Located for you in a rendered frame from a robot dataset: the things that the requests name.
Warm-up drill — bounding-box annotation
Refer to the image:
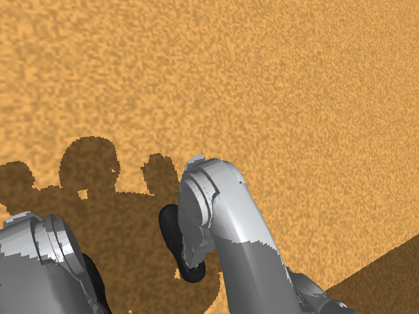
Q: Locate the right robot foot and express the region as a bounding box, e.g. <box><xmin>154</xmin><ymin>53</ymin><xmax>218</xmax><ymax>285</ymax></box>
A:
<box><xmin>158</xmin><ymin>204</ymin><xmax>206</xmax><ymax>283</ymax></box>

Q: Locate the right robot hand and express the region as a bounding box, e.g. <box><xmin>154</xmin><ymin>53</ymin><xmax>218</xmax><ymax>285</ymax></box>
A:
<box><xmin>286</xmin><ymin>266</ymin><xmax>332</xmax><ymax>314</ymax></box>

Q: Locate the left robot foot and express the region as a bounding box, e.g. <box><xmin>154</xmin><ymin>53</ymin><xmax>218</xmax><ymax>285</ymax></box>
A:
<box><xmin>82</xmin><ymin>253</ymin><xmax>112</xmax><ymax>314</ymax></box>

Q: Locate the right robot arm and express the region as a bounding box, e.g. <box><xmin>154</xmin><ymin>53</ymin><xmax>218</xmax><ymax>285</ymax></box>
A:
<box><xmin>319</xmin><ymin>300</ymin><xmax>358</xmax><ymax>314</ymax></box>

